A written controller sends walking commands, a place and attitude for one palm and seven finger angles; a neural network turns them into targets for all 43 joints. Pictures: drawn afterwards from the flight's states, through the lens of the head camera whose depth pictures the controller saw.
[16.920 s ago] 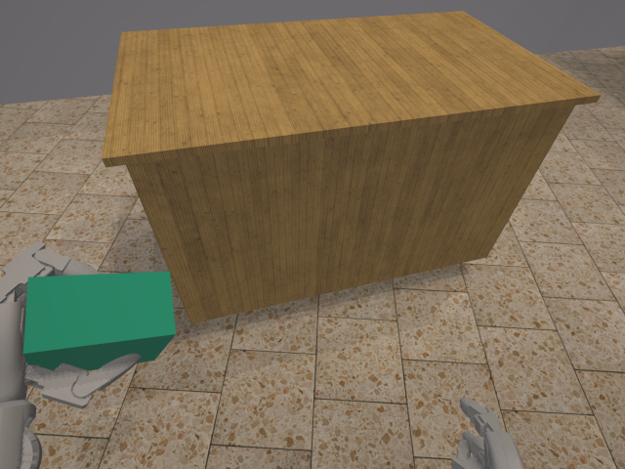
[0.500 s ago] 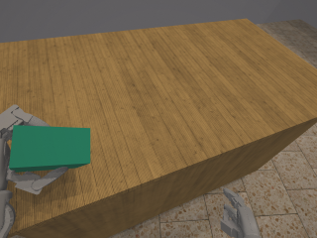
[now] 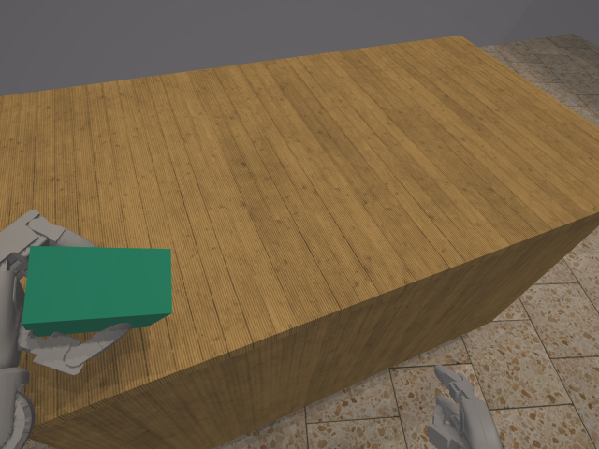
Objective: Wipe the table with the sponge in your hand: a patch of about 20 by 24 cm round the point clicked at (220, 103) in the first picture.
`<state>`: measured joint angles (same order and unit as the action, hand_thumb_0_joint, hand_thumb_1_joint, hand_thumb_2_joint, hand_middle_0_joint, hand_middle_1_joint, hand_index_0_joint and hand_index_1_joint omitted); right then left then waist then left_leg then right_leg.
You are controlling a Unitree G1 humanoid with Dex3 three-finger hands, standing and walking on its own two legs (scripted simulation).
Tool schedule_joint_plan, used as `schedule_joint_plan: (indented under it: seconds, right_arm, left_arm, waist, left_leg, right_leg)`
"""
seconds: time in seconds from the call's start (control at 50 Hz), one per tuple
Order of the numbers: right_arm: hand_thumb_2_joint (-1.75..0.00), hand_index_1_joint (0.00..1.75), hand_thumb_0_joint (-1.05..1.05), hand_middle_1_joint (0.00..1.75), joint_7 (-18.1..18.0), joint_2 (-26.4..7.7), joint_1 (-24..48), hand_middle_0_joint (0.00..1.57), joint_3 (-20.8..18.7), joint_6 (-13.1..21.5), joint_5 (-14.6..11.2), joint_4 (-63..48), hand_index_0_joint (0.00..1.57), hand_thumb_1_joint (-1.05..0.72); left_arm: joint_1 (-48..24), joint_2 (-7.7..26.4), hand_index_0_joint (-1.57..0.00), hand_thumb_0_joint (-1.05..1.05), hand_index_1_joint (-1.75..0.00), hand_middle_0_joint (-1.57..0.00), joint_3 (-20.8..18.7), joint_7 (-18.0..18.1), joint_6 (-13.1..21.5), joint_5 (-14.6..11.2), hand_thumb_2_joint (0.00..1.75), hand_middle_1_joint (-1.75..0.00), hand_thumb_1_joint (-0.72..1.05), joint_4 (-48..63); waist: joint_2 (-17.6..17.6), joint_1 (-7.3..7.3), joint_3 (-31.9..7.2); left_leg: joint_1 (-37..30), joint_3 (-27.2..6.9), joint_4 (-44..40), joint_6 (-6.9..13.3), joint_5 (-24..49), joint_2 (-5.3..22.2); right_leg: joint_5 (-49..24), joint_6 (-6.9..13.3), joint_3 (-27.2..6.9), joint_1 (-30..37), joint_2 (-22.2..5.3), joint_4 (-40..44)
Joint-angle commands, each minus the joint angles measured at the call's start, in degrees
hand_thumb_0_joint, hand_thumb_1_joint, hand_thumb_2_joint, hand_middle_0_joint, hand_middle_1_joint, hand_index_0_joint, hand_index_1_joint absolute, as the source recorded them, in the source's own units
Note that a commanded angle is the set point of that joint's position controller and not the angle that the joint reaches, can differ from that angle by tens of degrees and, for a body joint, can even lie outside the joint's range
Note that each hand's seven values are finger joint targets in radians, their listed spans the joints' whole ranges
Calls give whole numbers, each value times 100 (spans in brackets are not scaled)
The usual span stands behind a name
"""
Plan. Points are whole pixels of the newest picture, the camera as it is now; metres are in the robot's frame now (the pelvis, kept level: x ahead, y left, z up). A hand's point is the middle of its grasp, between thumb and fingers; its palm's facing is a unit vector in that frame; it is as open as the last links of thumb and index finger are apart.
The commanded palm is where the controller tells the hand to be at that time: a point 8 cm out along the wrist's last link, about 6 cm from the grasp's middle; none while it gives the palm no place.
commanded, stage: come to a stop and stand still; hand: left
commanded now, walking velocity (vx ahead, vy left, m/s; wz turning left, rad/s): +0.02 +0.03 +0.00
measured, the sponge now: (118, 293) +0.23 +0.21 +0.14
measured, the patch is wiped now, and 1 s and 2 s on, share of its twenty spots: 0.00 0.00 0.00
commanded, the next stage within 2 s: look again from close up in 0.88 s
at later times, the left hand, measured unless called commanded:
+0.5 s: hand (84, 277) +0.24 +0.24 +0.15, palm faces +0.40 -0.84 -0.38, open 10.2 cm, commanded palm +0.17 +0.27 +0.17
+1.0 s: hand (83, 276) +0.23 +0.24 +0.16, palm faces +0.39 -0.85 -0.36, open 10.2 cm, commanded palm +0.18 +0.28 +0.17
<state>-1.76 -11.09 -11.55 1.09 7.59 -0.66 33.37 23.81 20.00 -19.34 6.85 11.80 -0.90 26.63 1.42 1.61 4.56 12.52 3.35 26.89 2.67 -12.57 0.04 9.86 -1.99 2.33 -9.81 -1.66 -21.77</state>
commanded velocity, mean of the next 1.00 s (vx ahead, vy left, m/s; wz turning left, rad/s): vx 0.00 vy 0.00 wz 0.00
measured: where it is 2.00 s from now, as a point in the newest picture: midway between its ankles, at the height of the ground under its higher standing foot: outside the picture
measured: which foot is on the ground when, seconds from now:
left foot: down 0.00-1.00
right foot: down 0.00-1.00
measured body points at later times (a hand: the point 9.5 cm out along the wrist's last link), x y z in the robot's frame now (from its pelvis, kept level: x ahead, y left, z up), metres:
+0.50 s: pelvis +0.01 -0.01 +0.00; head +0.04 +0.01 +0.45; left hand +0.21 +0.29 +0.17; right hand +0.18 -0.24 -0.08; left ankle +0.02 +0.08 -0.74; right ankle +0.02 -0.15 -0.74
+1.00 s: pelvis +0.02 +0.00 +0.00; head +0.05 +0.02 +0.45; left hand +0.21 +0.29 +0.18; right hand +0.21 -0.22 -0.07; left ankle +0.02 +0.08 -0.74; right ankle +0.02 -0.15 -0.74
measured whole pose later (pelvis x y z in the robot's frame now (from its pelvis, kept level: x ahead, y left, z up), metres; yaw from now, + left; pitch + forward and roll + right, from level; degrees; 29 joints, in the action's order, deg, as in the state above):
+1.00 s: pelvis +0.02 +0.00 +0.00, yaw +0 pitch -1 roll -1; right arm -1.4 -10.9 -10.0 1.2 7.2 -0.8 32.8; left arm 23.8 20.6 -19.8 6.5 11.4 -1.5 28.9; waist 2.1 2.5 4.9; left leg 12.0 3.4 26.7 2.2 -13.7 0.1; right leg 11.5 -1.8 2.2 -9.8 -1.6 -22.5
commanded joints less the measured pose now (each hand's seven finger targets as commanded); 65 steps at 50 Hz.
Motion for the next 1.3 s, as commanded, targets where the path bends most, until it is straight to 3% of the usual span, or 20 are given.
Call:
schedule_joint_plan:
  seconds: [0.0,0.02,0.04,0.06,0.08,0.1,0.16,0.24,0.26,0.32,0.4,0.48,0.56,0.58,0.76,0.98,1.06,1.08,1.26,1.28]
  right_arm:
    - [-90,30,0,30,-76,-755,483,20,-353,326,-4,-908,20,-90]
    - [-90,30,0,30,-43,-851,-2,20,-281,489,366,-785,20,-90]
    - [-90,30,0,30,-64,-213,276,20,-103,451,171,-365,20,-90]
    - [-90,30,0,30,-26,-653,329,20,-428,497,-66,-840,20,-90]
    - [-90,30,0,30,21,-773,149,20,-445,514,-30,-960,20,-90]
    - [-90,30,0,30,122,-768,278,20,-414,505,-31,-947,20,-90]
    - [-90,30,0,30,254,-699,559,20,-312,497,-101,-999,20,-90]
    - [-90,30,0,30,86,-768,518,20,-321,428,-29,-1023,20,-90]
    - [-90,30,0,30,25,-781,642,20,-299,394,-23,-985,20,-90]
    - [-90,30,0,30,-76,-739,567,20,-293,415,12,-989,20,-90]
    - [-90,30,0,30,-65,-725,539,20,-284,510,4,-949,20,-90]
    - [-90,30,0,30,1,-755,487,20,-317,545,1,-846,20,-90]
    - [-90,30,0,30,37,-770,558,20,-346,457,-23,-857,20,-90]
    - [-90,30,0,30,37,-758,479,20,-348,395,-9,-865,20,-90]
    - [-90,30,0,30,-43,-741,638,20,-326,325,-31,-958,20,-90]
    - [-90,30,0,30,-50,-736,540,20,-312,260,0,-908,20,-90]
    - [-90,30,0,30,-57,-736,619,20,-328,273,-28,-924,20,-90]
    - [-90,30,0,30,-56,-729,532,20,-306,235,1,-920,20,-90]
    - [-90,30,0,30,-69,-740,607,20,-342,274,-36,-925,20,-90]
    - [-90,30,0,30,-59,-746,502,20,-321,240,-7,-911,20,-90]
  left_arm:
    - [-430,906,-120,0,-160,-120,-614,102,350,-97,130,-160,10,1318]
    - [-6251,5580,-120,0,-160,-120,-3933,58,932,786,130,-160,10,2673]
    - [-2699,1887,-120,0,-160,-120,-1591,-199,710,195,130,-160,10,-805]
    - [-1503,856,-120,0,-160,-120,-812,-200,485,-123,130,-160,10,-708]
    - [-1596,943,-120,0,-160,-120,-638,-226,585,-106,130,-160,10,233]
    - [-1138,944,-120,0,-160,-120,-596,-216,595,-137,130,-160,10,500]
    - [-58,691,-120,0,-160,-120,-390,-150,454,-172,130,-160,10,857]
    - [-354,1152,-120,0,-160,-120,-895,-77,424,-148,130,-160,10,880]
    - [-556,1538,-120,0,-160,-120,-1239,-3,434,-125,130,-160,10,1100]
    - [-851,1303,-120,0,-160,-120,-1075,-9,506,-145,130,-160,10,1093]
    - [-977,1062,-120,0,-160,-120,-772,-9,516,-125,130,-160,10,1301]
    - [-677,802,-120,0,-160,-120,-532,0,463,-100,130,-160,10,1281]
    - [-269,1039,-120,0,-160,-120,-835,49,388,-83,130,-160,10,1225]
    - [-144,815,-120,0,-160,-120,-669,13,376,-122,130,-160,10,1035]
    - [-493,1129,-120,0,-160,-120,-837,62,369,-125,130,-160,10,1616]
    - [-378,835,-120,0,-160,-120,-550,64,304,-133,130,-160,10,1314]
    - [-427,1112,-120,0,-160,-120,-812,108,288,-93,130,-160,10,1434]
    - [-331,825,-120,0,-160,-120,-563,58,290,-146,130,-160,10,1237]
    - [-280,1135,-120,0,-160,-120,-851,111,306,-109,130,-160,10,1495]
    - [-239,854,-120,0,-160,-120,-595,69,316,-152,130,-160,10,1356]
  waist:
    - [-520,-49,-856]
    - [180,101,-304]
    - [235,-41,-1342]
    - [-1097,107,-1656]
    - [-1614,72,-1688]
    - [-1558,102,-1483]
    - [-478,135,-1106]
    - [429,37,-689]
    - [156,31,-727]
    - [-428,8,-789]
    - [-678,8,-949]
    - [-583,-3,-1155]
    - [-329,20,-1216]
    - [-231,-1,-1150]
    - [-663,-11,-1129]
    - [-528,-20,-968]
    - [-414,-11,-974]
    - [-402,-33,-913]
    - [-492,-21,-1004]
    - [-505,-44,-932]
  left_leg:
    - [107,-633,-707,-162,77,454]
    - [798,-395,154,-108,591,550]
    - [-173,-483,-194,-106,805,180]
    - [-921,-307,-462,-262,1225,305]
    - [-631,-349,-332,-186,1318,509]
    - [-326,-446,-436,-140,1207,597]
    - [230,-367,-575,-122,126,546]
    - [350,-332,-503,-183,-785,307]
    - [127,-316,-579,-178,-708,323]
    - [208,-358,-602,-92,-626,338]
    - [-94,-342,-521,-111,16,324]
    - [-361,-323,-420,-163,957,348]
    - [-359,-318,-307,-211,1526,370]
    - [-220,-341,-319,-200,1427,386]
    - [-301,-388,-494,-219,1253,407]
    - [-107,-488,-694,-212,641,462]
    - [-54,-463,-690,-222,444,455]
    - [15,-498,-726,-202,367,432]
    - [-40,-508,-694,-205,409,467]
    - [61,-545,-743,-197,366,439]
  right_leg:
    - [-476,295,-395,496,-191,175]
    - [-651,357,-594,-417,-396,371]
    - [-743,617,-595,-274,-562,23]
    - [-761,614,-524,-126,-242,-431]
    - [-563,492,-448,46,-197,-548]
    - [-449,427,-382,173,-164,-571]
    - [-200,297,-272,340,-94,-366]
    - [815,306,-541,-211,-151,281]
    - [851,306,-510,-344,-102,262]
    - [457,314,-496,-32,-117,161]
    - [-261,323,-418,149,-87,40]
    - [-908,281,-256,278,-45,-112]
    - [-1305,263,-247,382,-44,-150]
    - [-1249,267,-209,434,-81,-103]
    - [-1163,270,-252,434,-73,-136]
    - [-781,260,-217,468,-104,37]
    - [-766,264,-293,519,-124,69]
    - [-675,266,-254,517,-124,138]
    - [-753,272,-309,555,-152,71]
    - [-654,276,-230,567,-140,118]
